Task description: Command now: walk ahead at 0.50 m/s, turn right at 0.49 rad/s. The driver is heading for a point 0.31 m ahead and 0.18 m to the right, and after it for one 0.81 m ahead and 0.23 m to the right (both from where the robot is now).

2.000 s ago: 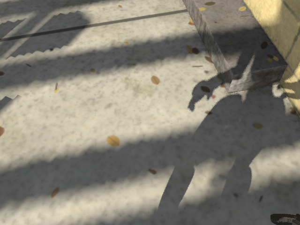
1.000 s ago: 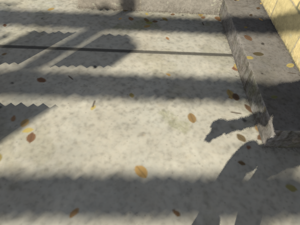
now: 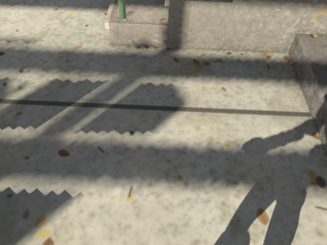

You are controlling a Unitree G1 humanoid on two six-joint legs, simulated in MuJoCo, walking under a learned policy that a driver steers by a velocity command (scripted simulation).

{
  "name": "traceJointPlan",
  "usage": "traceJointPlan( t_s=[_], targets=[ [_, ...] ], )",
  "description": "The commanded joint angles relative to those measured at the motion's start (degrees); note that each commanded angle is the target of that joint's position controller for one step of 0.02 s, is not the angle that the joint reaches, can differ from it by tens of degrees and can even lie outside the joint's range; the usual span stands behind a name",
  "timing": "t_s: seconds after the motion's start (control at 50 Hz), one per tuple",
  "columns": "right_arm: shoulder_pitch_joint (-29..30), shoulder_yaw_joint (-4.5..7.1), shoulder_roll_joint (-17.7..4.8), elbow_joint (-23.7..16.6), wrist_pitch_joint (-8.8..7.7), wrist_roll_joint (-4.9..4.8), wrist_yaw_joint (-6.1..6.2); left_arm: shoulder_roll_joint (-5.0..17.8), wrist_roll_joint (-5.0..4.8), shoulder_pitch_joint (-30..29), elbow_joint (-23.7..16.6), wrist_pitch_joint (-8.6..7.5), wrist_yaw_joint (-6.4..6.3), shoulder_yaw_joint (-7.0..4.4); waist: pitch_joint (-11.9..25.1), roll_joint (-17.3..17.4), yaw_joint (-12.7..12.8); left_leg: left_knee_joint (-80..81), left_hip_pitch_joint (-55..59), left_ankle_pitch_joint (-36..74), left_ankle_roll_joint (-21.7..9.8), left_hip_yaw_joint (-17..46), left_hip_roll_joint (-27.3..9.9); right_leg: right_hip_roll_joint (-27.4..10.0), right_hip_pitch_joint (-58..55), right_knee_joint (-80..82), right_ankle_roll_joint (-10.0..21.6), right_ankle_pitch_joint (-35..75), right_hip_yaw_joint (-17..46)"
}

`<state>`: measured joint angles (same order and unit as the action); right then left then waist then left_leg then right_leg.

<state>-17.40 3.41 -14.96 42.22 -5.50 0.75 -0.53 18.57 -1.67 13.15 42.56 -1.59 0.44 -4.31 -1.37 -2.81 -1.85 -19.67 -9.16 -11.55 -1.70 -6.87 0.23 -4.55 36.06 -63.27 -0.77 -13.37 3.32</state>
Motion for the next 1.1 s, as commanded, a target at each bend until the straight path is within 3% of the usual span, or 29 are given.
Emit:
traceJointPlan(
  t_s=[0.02, 0.1, 0.16, 0.2, 0.24, 0.26, 0.28, 0.3, 0.32, 0.34, 0.36, 0.38, 0.4, 0.42, 0.48, 0.58, 0.66, 0.72, 0.76, 0.78, 0.8, 0.82, 0.84, 0.88, 0.9, 0.94, 0.98, 1.02, 1.1],
  targets=[
    [3.23, 2.23, -7.84, -3.04, -1.22, -0.02, 0.73, 0.46, 0.33, -1.09, -4.5, 0.02, 0.48, 0.09, -0.23, 6.33, 1.3, 11.14, 4.58, 14.29, -8.94, 8.56, -16.03, -2.5, 6.05, 5.88, -0.61, 6.7, 2.75],
    [1.75, 2.97, -10.16, -1.46, -0.45, -0.49, 1.31, -0.48, 0.5, -8.19, -6.71, -0.36, 2.05, 0.86, -2.53, 5.47, -1.09, 11.74, 5.62, 14.5, -7.66, 1.73, -15.61, -1.64, 3.35, 18.26, 0.42, 14.49, -1.16],
    [-0.34, 3.57, -11.61, 0.03, 0.39, -1.4, 1.34, 0.0, 0.33, -12.55, -8.93, -0.33, 2.93, 0.93, -4.21, 5.31, -2.21, 10.5, 9.62, 15.76, -6.71, -0.8, -16.81, -1.09, 3.24, 23.36, 2.27, 12.24, -3.37],
    [-0.64, 3.97, -12.7, 0.63, 1.11, -1.97, 1.35, 0.98, 0.38, -13.55, -10.15, -0.24, 3.37, 0.56, -3.9, 5.89, -1.6, 7.02, 12.66, 24.08, -5.73, -2.51, -17.39, 0.4, 1.57, 25.49, 4.15, 7.78, -5.52],
    [-0.09, 4.52, -14.67, 0.57, 1.89, -2.55, 1.62, 3.13, 0.54, -9.74, -10.15, 0.14, 3.32, -0.64, 0.12, 7.99, 1.48, -2.06, 14.08, 44.14, -4.51, -4.45, -16.96, 4.51, -6.52, 25.93, 6.63, 1.87, -9.11],
    [0.75, 4.53, -14.96, 0.39, 2.41, -2.88, 1.72, 5.16, 0.37, -2.61, -8.51, 0.34, 3.04, -1.98, 4.05, 7.7, 5.82, -11.94, 12.48, 49.99, -3.37, -6.02, -15.51, 7.33, -15.95, 28.5, 8.39, 2.42, -10.57],
    [0.3, 3.86, -13.48, 0.01, 2.39, -2.66, 1.95, 8.86, 0.23, 7.29, -5.78, 0.75, 2.16, -4.02, 9.2, 6.04, 10.47, -25.76, 4.19, 44.52, -1.15, -7.04, -13.12, 8.73, -31.92, 31.06, 10.62, 5.47, -8.64],
    [-2.24, 1.83, -6.86, -2.08, 1.84, 0.03, 1.84, 14.88, -0.16, 11.16, -4.77, 1.2, 0.89, -5.35, 12.66, -7.27, 8.32, -46.27, -17.02, 1.81, 2.26, -6.61, -7.14, -4.41, -49.33, 32.4, 16.31, 6.58, 13.52],
    [-3.28, 0.41, -5.04, -4.74, -0.23, -0.35, 1.33, 16.69, 0.22, 9.29, -7.49, -0.03, 1.41, -4.84, 22.82, -11.43, 5.56, -60.01, -31.73, -24.47, 3.86, 7.27, 2.44, -14.66, -59.23, 43.07, 26.39, -6.54, 45.29],
    [4.04, 1.69, -10.56, -5.88, -1.63, -2.62, 0.68, 11.5, 0.37, 8.82, -7.35, -0.93, 1.89, -3.46, 18.82, -3.22, 8.98, -61.34, -37.94, -19.83, 2.97, 12.85, -0.86, -13.89, -57.04, 47.2, 22.89, -8.23, 41.06],
    [6.34, 1.51, -10.57, -6.8, -2.42, -3.27, 0.51, 9.33, 0.39, 6.91, -6.85, -1.56, 1.86, -2.79, 11.48, -2.27, 7.65, -57.5, -38.97, -14.51, 1.78, 11.9, -3.02, -11.85, -49.56, 47.33, 20.8, -5.24, 32.85],
    [6.22, 1.44, -9.9, -5.86, -2.67, -1.92, 1.07, 7.7, 0.34, 3.07, -7.18, -1.79, 1.72, -2.24, 7.41, 2.26, 4.75, -52.6, -35.61, -10.35, 1.73, 11.89, -5.55, -9.14, -41.05, 47.01, 18.58, 0.62, 26.54],
    [5.55, 1.88, -10.48, -5.44, -2.35, -0.61, 1.38, 5.86, 0.68, 0.16, -7.82, -1.88, 1.52, -1.65, 5.45, 1.57, 2.66, -48.41, -31.58, -7.78, 2.12, 12.06, -6.92, -7.09, -34.75, 47.53, 17.6, 7.03, 22.12],
    [4.61, 2.06, -10.54, -5.24, -1.67, -0.29, 1.23, 5.34, 1.28, -1.2, -8.52, -1.91, 1.26, -1.35, 4.94, 0.23, 1.22, -46.95, -28.36, -6.03, 2.53, 12.22, -7.48, -5.87, -30.77, 48.73, 17.44, 10.58, 20.21],
    [5.27, 1.53, -8.27, -5.31, -0.19, 0.33, 1.24, 6.24, 1.08, -0.17, -7.46, -2.33, 0.33, -1.61, 3.9, 0.81, 0.72, -40.64, -26.56, -2.51, 4.79, 10.59, -6.69, -4.03, -25.19, 50.16, 17.95, 18.9, 15.46],
    [16.06, 0.19, -5.31, -7.93, -0.35, -0.07, 0.68, 7.4, 0.41, 4.13, -5.14, -1.62, -1.15, -1.85, 1.55, -1.22, 4.64, -20.11, -24.59, 13.87, 6.29, 10.08, -2.97, -0.07, -22.8, 49.15, 14.12, 13.97, 11.75],
    [21.6, 0.33, -6.41, -9.42, -1.34, -1.04, -0.64, 7.77, 0.03, 7.59, -3.42, -0.97, -1.51, -1.95, 0.53, -1.97, 6.64, -11.27, -21.33, 16.1, 5.38, 11.03, -0.63, -1.67, -25.26, 46.18, 13.22, 8.84, 16.28],
    [20.0, 1.21, -8.26, -9.28, -1.99, -1.26, -1.17, 7.51, 0.14, 7.55, -3.04, -0.41, -1.77, -2.02, 0.79, -3.86, 5.15, -8.19, -18.17, 9.98, 3.35, 12.12, -0.1, -3.32, -29.38, 41.44, 11.98, 9.24, 21.17],
    [12.33, 2.35, -9.79, -7.46, -2.43, -1.08, -0.69, 6.19, 0.32, 6.0, -3.53, -0.16, -1.66, -1.68, 3.58, -4.62, 0.89, -4.78, -7.3, 8.51, 0.69, 10.45, 0.15, -1.06, -28.5, 34.96, 9.95, 14.34, 20.98],
    [4.71, 3.11, -11.88, -6.49, -2.69, -0.04, -0.33, 3.04, 0.94, 5.7, -4.21, -0.42, -1.33, -0.51, 10.51, -1.95, -2.64, -6.55, 5.78, 8.48, -2.64, 14.77, -5.74, 1.66, -24.52, 23.23, 8.05, 13.15, 17.36],
    [-2.49, 4.07, -16.35, -5.49, -2.46, 1.19, -0.06, -0.65, 0.76, 12.12, -5.04, -0.87, -1.44, 0.65, 19.47, 10.18, -1.84, -5.79, 26.39, 3.12, -10.18, 34.43, -18.14, 9.26, -8.36, 3.98, 3.83, -3.78, 9.77],
    [-5.48, 4.19, -15.26, -3.11, -1.83, -0.2, -0.86, 1.19, -0.61, 16.08, -4.84, -1.39, -1.48, 0.9, 21.16, 22.36, -1.01, 1.04, 30.73, -12.35, -15.35, 54.74, -24.67, 9.55, 4.66, -7.78, 2.22, -20.59, 7.53],
    [-2.55, 2.88, -10.12, -3.91, -1.61, -1.14, -0.83, 6.1, -0.96, 12.04, -3.94, -1.38, -1.44, -0.23, 12.5, 13.78, -2.29, 3.31, 24.08, -20.06, -13.29, 50.15, -22.33, 6.43, 8.6, -12.04, 1.72, -16.33, 8.95],
    [2.63, 1.63, -7.21, -4.02, -0.74, -0.39, -0.64, 6.34, 0.52, 2.59, -5.97, -1.35, -1.29, -0.44, 2.27, 6.32, -1.54, 5.01, 9.64, -10.16, -10.49, 34.82, -17.02, 3.11, 7.24, -9.32, 1.63, -9.02, 5.48],
    [3.85, 1.17, -6.16, -3.66, -0.76, -0.05, -0.57, 5.5, 0.93, 1.34, -6.36, -1.44, -1.06, -0.55, 0.43, 6.62, -0.25, 6.28, 5.42, -4.61, -10.08, 30.41, -14.95, 1.43, 5.38, -5.77, 1.78, -6.81, 5.31],
    [4.18, 0.93, -5.74, -2.85, -1.05, -0.18, -0.58, 3.0, 0.69, 2.74, -5.99, -1.35, -0.58, -0.02, 0.68, 8.81, 1.43, 8.38, 1.71, 2.08, -10.09, 25.14, -12.74, 0.19, 1.47, -1.13, 1.69, -5.22, 3.46],
    [3.4, 1.31, -7.44, -1.74, -1.32, -0.82, -0.6, 1.41, 1.19, 1.16, -6.51, -1.3, -0.42, 0.66, 0.46, 8.6, 1.51, 10.13, 0.89, 7.25, -11.34, 21.71, -12.74, -0.6, 1.66, 4.54, 0.97, -3.32, 1.62],
    [2.89, 1.72, -9.26, -0.94, -1.17, -1.16, -0.45, 0.44, 1.61, -2.18, -7.35, -1.68, -0.16, 1.36, 0.21, 7.37, 0.67, 11.22, 0.88, 10.24, -11.61, 18.71, -12.53, -1.29, 1.24, 12.09, 0.5, 1.97, 0.54],
    [-0.19, 1.91, -11.37, 1.01, -0.3, -1.83, -0.3, -0.08, 1.11, -9.58, -8.59, -2.59, 0.78, 2.02, -0.45, 7.0, -2.18, 11.21, 0.76, 11.96, -9.92, 13.36, -11.08, 0.41, -4.04, 25.76, 0.13, 12.41, -1.97]
  ],
)
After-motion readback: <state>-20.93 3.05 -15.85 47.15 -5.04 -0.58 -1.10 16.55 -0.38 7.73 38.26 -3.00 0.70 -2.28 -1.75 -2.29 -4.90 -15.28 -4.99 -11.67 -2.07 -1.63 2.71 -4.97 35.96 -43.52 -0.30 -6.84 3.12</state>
